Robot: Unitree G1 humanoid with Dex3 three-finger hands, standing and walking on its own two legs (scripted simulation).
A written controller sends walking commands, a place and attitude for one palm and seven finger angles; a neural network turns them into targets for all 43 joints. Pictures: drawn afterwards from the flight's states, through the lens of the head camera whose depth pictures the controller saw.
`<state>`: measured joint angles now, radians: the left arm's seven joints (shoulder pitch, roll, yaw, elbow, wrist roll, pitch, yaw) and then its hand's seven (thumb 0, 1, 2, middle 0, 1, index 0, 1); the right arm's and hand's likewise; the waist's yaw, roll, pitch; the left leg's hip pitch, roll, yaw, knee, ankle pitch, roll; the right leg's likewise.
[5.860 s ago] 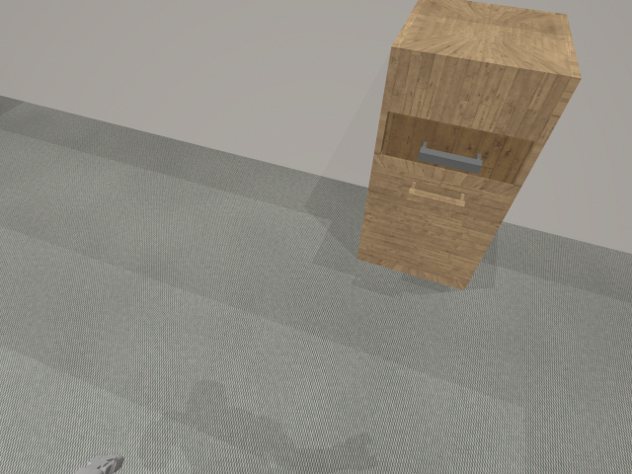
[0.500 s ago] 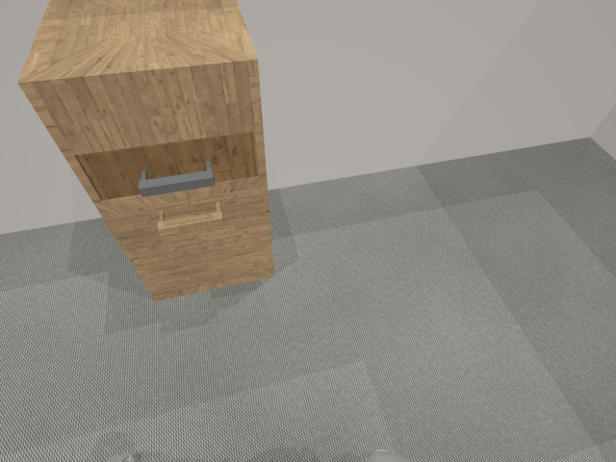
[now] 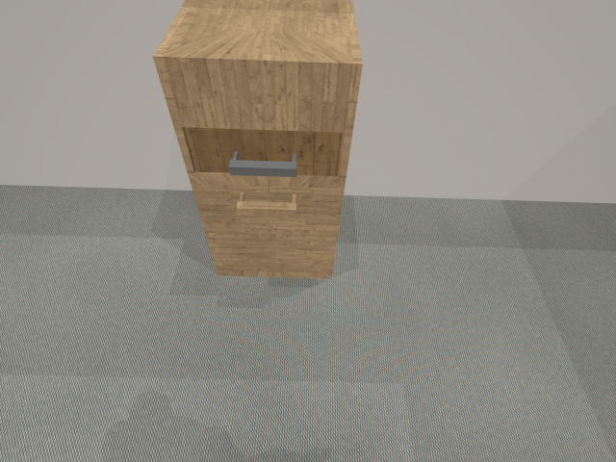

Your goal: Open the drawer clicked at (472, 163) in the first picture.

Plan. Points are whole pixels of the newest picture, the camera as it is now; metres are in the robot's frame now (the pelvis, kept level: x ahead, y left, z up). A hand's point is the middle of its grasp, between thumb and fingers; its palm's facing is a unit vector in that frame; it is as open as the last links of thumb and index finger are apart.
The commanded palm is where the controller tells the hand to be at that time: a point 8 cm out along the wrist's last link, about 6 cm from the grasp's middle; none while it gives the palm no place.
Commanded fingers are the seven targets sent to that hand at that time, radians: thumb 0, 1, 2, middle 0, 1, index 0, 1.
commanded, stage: take the last steps up to it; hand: left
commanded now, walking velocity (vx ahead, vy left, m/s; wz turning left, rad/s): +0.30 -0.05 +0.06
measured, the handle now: (264, 162) +0.80 +0.17 -0.16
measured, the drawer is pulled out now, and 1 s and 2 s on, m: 0.00 0.00 0.00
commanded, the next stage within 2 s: come to a stop and stand still in 0.84 s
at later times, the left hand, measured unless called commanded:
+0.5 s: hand (195, 452) +0.15 +0.18 -0.16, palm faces -0.01 -0.99 -0.16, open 7.4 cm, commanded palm none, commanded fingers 0.00 0.90 0.90 -0.20 -0.30 -0.20 -0.30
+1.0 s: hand (235, 415) +0.21 +0.14 -0.19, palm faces +0.14 -0.98 -0.14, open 7.3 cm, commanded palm none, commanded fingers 0.00 0.90 0.90 -0.20 -0.30 -0.20 -0.30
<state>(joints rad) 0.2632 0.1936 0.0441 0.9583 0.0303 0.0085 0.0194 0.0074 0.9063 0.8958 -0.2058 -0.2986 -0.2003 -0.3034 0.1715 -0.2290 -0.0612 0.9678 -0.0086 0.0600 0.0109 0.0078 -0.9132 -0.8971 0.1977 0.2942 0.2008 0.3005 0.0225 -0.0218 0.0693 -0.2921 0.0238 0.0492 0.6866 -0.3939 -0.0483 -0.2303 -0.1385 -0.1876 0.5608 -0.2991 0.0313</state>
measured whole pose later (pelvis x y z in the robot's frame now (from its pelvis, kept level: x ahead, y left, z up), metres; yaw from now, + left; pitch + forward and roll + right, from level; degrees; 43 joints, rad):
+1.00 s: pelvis +0.26 -0.02 -0.01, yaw +3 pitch -1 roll -2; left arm 0.37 0.14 0.03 1.14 0.02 -0.04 0.01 0.00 0.92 0.90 -0.20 -0.30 -0.20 -0.30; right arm 0.16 -0.15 -0.04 1.01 -0.02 -0.05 0.01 0.00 -0.91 -0.90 0.20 0.29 0.20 0.30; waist 0.03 -0.01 0.02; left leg -0.37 0.07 0.11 0.60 -0.20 0.03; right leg -0.08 -0.02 -0.18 0.53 -0.41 0.00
